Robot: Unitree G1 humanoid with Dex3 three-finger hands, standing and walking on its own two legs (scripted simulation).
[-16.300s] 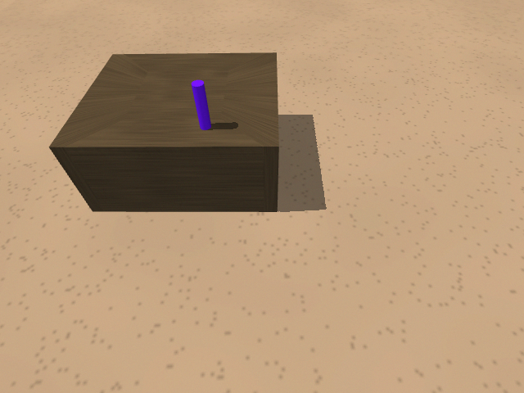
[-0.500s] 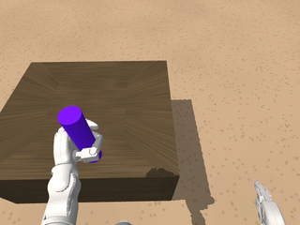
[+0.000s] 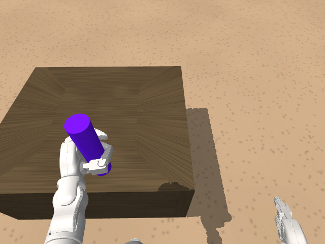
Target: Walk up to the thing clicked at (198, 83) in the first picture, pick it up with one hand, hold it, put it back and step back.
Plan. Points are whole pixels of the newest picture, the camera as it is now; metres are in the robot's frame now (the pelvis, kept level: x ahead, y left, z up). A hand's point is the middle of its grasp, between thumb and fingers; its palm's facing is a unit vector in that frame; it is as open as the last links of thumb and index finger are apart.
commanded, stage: hold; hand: left
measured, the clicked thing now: (92, 149) +0.32 +0.19 +0.07
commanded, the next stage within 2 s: crouch in 1.40 s
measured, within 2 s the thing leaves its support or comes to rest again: neither
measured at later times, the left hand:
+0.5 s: hand (100, 155) +0.32 +0.17 +0.05, palm faces +0.16 -0.99 +0.01, open 6.2 cm
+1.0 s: hand (100, 155) +0.32 +0.17 +0.05, palm faces +0.17 -0.98 +0.00, open 6.2 cm
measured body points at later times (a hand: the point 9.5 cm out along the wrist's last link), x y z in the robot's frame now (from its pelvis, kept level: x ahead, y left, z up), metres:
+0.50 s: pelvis +0.00 +0.00 +0.00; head +0.04 +0.01 +0.45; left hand +0.30 +0.22 +0.05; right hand +0.15 -0.26 -0.05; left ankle +0.03 +0.13 -0.69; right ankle -0.01 -0.14 -0.69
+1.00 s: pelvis +0.00 +0.00 +0.00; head +0.04 +0.01 +0.45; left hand +0.30 +0.22 +0.05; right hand +0.16 -0.27 -0.04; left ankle +0.03 +0.13 -0.69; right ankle -0.01 -0.14 -0.69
